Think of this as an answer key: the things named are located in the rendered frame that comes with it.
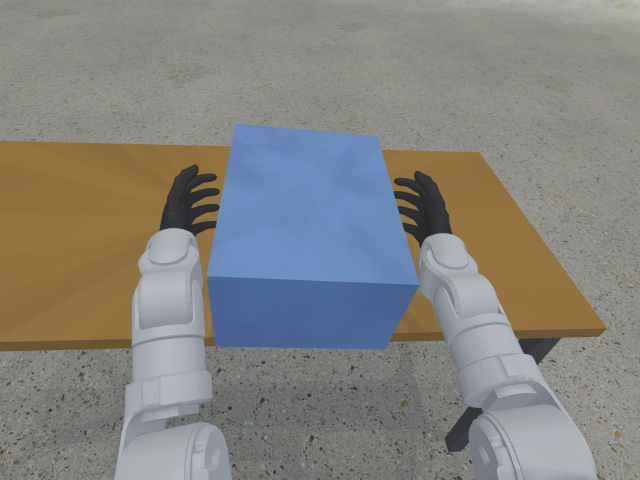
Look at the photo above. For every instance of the right robot forearm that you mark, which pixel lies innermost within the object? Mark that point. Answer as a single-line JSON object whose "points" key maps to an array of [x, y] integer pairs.
{"points": [[493, 372]]}

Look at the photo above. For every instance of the left robot forearm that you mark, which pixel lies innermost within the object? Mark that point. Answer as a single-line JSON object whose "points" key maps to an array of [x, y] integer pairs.
{"points": [[168, 332]]}

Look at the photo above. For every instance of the robot right hand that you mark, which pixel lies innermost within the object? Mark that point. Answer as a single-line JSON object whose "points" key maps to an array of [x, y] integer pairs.
{"points": [[432, 217]]}

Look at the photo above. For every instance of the robot right upper arm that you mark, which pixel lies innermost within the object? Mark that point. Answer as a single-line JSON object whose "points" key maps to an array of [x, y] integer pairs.
{"points": [[528, 443]]}

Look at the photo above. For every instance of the carton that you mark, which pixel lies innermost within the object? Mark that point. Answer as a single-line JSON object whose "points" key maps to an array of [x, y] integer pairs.
{"points": [[309, 249]]}

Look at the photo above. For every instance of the robot left upper arm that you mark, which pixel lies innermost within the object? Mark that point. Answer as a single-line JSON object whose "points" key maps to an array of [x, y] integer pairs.
{"points": [[196, 451]]}

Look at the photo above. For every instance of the robot left hand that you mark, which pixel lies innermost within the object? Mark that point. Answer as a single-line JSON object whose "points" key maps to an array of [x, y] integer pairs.
{"points": [[178, 213]]}

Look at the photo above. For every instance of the table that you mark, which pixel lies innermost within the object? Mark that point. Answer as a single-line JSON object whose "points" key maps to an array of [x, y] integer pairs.
{"points": [[75, 218]]}

